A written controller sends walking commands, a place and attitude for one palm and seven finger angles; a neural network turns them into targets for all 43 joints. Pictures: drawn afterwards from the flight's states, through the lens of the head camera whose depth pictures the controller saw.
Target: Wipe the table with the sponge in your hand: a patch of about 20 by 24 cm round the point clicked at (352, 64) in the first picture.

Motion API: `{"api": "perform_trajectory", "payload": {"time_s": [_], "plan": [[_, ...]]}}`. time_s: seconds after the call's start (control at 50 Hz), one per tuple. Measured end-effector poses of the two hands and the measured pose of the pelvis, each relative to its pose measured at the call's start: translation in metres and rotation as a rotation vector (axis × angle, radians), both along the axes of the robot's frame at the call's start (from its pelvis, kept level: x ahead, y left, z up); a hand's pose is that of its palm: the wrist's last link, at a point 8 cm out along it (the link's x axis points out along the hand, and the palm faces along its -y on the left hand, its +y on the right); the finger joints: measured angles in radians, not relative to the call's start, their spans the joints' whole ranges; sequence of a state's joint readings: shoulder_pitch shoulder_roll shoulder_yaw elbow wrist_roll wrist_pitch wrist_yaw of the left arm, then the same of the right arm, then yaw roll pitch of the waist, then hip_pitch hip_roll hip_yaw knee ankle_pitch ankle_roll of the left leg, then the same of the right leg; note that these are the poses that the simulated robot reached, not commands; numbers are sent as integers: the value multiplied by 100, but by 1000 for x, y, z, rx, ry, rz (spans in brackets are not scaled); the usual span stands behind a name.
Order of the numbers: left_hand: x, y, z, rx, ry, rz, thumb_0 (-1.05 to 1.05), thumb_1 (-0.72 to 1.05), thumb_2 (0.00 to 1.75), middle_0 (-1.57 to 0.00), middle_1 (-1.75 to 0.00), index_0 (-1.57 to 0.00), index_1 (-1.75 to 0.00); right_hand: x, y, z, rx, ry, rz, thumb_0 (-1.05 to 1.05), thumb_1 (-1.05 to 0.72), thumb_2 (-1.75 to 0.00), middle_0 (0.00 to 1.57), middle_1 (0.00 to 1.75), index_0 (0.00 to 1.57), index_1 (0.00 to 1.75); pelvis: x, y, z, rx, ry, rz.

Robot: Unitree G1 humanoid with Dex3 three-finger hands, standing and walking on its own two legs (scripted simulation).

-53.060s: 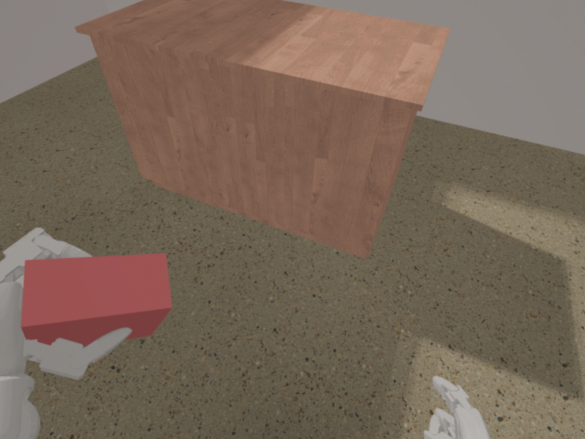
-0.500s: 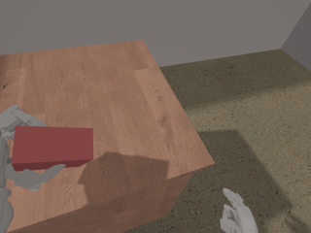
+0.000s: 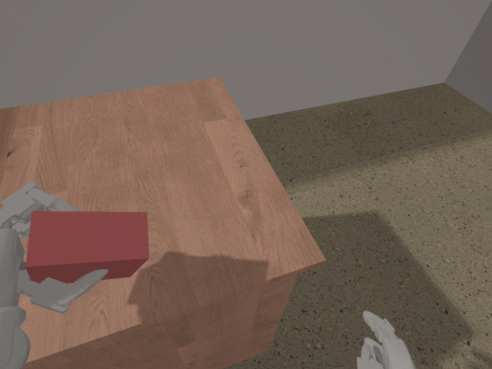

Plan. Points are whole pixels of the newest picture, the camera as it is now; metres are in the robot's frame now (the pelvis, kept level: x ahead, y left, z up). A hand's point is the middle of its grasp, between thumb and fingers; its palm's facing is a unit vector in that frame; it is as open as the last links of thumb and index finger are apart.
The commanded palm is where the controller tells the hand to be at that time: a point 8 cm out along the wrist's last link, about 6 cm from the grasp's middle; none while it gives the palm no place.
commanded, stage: come to a stop and stand still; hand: left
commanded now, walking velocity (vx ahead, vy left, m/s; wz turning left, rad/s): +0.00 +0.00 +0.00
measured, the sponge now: (106, 248) +0.23 +0.21 +0.13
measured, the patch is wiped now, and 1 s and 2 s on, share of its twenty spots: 0.00 0.00 0.00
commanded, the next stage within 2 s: look again from close up in 1.08 s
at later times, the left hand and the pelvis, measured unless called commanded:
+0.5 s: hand (56, 237) +0.23 +0.26 +0.15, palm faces +0.37 -0.85 -0.39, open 9.9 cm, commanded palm +0.17 +0.28 +0.17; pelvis +0.01 +0.01 +0.00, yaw -1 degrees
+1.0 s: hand (37, 247) +0.21 +0.28 +0.15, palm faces +0.38 -0.85 -0.36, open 9.9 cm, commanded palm +0.16 +0.30 +0.17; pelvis +0.00 +0.02 +0.00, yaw +0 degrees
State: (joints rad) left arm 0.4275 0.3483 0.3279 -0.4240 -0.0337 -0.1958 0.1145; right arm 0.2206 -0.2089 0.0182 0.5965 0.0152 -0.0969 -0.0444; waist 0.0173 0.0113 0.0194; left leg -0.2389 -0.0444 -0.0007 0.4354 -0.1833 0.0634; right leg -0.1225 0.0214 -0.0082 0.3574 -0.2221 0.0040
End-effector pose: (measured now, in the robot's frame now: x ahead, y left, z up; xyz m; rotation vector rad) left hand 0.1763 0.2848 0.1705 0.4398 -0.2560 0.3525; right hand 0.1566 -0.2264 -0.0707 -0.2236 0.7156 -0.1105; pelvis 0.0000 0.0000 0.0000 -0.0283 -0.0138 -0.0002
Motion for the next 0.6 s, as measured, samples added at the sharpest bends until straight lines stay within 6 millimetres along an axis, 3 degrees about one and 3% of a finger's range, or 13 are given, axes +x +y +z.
{"api": "perform_trajectory", "payload": {"time_s": [0.08, 0.1, 0.14, 0.18, 0.22, 0.34, 0.42, 0.5, 0.6], "plan": [[2, -3, 0, 1, 5, -7, -1, -50, 105, -76, -136, -76, -136, 0, -5, 1, -3, -2, -10, 1, -90, -90, 20, 30, 20, 30, 1, -2, 0, 1, 0, -1], [5, -1, 7, 71, -2, -13, -1, -50, 105, -76, -136, -76, -136, 0, -5, 1, -16, 0, 9, 1, -90, -90, 20, 30, 20, 30, -1, -4, -1, -3, 4, 3], [15, 15, 23, 160, -77, -7, -1, -50, 105, -76, -136, -76, -136, -1, -5, -1, -28, 19, 51, 1, -91, -90, 20, 30, 20, 30, -6, -8, -2, -2, 18, 6], [23, 28, 26, 133, -105, 29, -1, -50, 105, -76, -136, -76, -136, -1, -5, -1, -10, 14, 53, 1, -91, -90, 20, 30, 20, 30, -9, -7, -2, -1, 21, -8], [24, 25, 22, 99, -94, 29, -1, -50, 105, -76, -136, -76, -136, -1, -7, 1, 8, -10, 37, 1, -90, -90, 20, 30, 20, 30, -9, -4, -3, 2, 22, -22], [14, -10, -4, 32, 8, -118, -1, -49, 105, -76, -137, -76, -136, -4, -8, 5, -5, -36, -19, 1, -90, -90, 20, 30, 20, 30, -1, 4, -3, 6, 23, -37], [14, 0, -12, 32, 26, -101, -1, -50, 105, -76, -136, -76, -136, -2, -3, 6, -35, -4, -14, 1, -91, -90, 20, 30, 20, 30, 3, 5, -3, 5, 22, -20], [17, 19, -7, 31, -20, -29, -1, -50, 105, -76, -136, -76, -136, 6, 4, 6, -44, 9, 17, 1, -91, -90, 20, 30, 20, 30, 6, 6, -2, 2, 19, -10], [20, 21, -2, 4, -66, -16, -1, -50, 105, -76, -136, -76, -136, 21, 16, 10, -38, -15, 47, 1, -90, -90, 20, 30, 20, 30, 11, 12, -2, -3, 21, -12]]}}
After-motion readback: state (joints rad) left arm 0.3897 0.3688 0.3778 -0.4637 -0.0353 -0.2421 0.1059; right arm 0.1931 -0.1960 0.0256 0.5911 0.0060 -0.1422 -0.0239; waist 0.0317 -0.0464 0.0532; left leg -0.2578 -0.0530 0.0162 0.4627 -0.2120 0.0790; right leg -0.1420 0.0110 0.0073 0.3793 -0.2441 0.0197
